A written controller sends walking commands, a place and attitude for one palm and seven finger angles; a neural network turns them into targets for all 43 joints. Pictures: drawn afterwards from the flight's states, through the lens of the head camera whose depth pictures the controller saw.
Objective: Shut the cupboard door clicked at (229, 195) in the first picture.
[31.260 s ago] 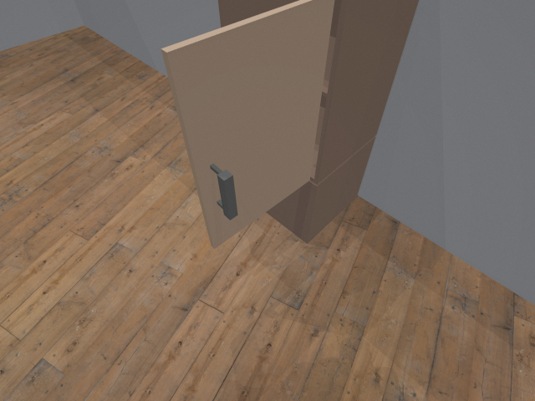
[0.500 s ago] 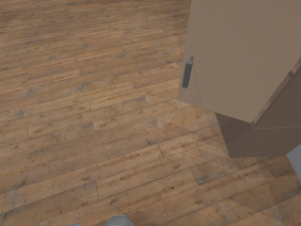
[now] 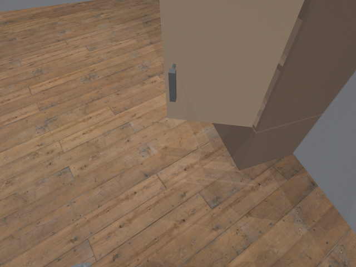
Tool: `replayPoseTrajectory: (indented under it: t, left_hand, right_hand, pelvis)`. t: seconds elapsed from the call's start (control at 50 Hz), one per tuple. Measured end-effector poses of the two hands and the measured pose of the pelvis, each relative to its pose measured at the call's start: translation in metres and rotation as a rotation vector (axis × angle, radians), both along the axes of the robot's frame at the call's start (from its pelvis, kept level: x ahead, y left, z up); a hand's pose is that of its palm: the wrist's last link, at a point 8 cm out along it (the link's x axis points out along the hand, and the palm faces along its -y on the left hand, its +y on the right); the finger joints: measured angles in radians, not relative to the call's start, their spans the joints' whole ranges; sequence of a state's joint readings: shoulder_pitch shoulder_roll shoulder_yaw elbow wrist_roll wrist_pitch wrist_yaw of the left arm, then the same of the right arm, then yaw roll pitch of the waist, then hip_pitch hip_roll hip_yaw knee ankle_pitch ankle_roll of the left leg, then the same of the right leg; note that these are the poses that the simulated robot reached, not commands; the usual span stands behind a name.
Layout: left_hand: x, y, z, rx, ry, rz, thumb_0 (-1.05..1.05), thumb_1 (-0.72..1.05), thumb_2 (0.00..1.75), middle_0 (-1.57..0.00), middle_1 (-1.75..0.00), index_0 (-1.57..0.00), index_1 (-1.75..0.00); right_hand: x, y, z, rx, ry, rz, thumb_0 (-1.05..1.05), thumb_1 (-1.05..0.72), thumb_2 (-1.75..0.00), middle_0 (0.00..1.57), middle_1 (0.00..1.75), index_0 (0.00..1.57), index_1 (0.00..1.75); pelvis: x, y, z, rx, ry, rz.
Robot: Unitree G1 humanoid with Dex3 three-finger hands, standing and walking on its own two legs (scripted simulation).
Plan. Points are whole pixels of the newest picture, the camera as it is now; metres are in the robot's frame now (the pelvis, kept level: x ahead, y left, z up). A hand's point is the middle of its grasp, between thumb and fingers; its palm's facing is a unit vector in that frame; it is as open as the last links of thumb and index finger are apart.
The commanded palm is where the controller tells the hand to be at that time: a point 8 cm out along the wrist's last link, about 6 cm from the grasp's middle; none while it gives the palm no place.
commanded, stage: take the last steps up to it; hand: left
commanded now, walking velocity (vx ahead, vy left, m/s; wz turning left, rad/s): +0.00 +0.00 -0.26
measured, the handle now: (173, 82) +0.78 +0.06 -0.09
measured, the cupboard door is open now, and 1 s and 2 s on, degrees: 64 64 64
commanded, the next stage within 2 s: come to a stop and stand still in 0.98 s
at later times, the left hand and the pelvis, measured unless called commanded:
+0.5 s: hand out of the picture +0.11 +0.18 -0.17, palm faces -0.06 -0.98 -0.16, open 7.4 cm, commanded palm none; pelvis +0.07 +0.00 +0.01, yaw -6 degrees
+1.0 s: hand (154, 230) +0.23 +0.08 -0.16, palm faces -0.02 -0.98 -0.17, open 7.3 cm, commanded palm none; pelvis +0.22 -0.09 +0.02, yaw -5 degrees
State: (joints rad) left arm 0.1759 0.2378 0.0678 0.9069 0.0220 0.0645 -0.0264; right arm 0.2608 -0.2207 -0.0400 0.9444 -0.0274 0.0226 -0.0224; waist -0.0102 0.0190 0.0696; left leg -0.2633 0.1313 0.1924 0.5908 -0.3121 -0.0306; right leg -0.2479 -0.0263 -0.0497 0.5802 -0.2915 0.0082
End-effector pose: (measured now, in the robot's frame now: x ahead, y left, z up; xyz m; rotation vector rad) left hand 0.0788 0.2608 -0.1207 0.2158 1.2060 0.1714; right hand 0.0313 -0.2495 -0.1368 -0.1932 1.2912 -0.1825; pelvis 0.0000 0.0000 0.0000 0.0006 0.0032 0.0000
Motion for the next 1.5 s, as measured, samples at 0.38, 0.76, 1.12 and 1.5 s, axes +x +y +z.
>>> replayPoseTrajectory:
  t: [0.38, 0.76, 1.12, 1.5]
  left_hand:
    - [-0.006, -0.026, -0.025, -0.095, 0.098, 0.000, 0.01, 0.91, 0.90, -0.21, -0.30, -0.21, -0.29]
    - [0.162, -0.092, -0.009, -0.031, -0.007, -0.124, 0.01, 0.91, 0.90, -0.20, -0.29, -0.20, -0.29]
    - [0.153, -0.134, -0.027, -0.148, 0.241, 0.050, 0.01, 0.91, 0.90, -0.20, -0.30, -0.20, -0.29]
    - [0.255, -0.117, -0.005, 0.041, 0.126, -0.046, 0.01, 0.91, 0.90, -0.20, -0.29, -0.20, -0.29]
  right_hand:
    - [0.022, 0.006, 0.011, -0.013, -0.055, -0.058, 0.01, -0.90, -0.89, 0.20, 0.30, 0.20, 0.30]
    - [0.000, -0.013, -0.017, 0.137, 0.277, -0.232, 0.01, -0.90, -0.89, 0.21, 0.30, 0.20, 0.30]
    - [0.298, -0.060, 0.016, 0.026, -0.143, -0.011, 0.01, -0.91, -0.89, 0.20, 0.30, 0.20, 0.30]
    - [0.291, -0.088, -0.010, 0.052, -0.013, -0.116, 0.00, -0.91, -0.89, 0.21, 0.30, 0.21, 0.30]
  pelvis:
    - [0.042, 0.003, 0.000, -0.008, -0.007, -0.069]
    - [0.146, -0.062, -0.006, 0.014, -0.020, -0.127]
    - [0.265, -0.078, 0.005, -0.036, -0.012, -0.084]
    - [0.281, -0.102, 0.002, 0.015, 0.005, -0.111]
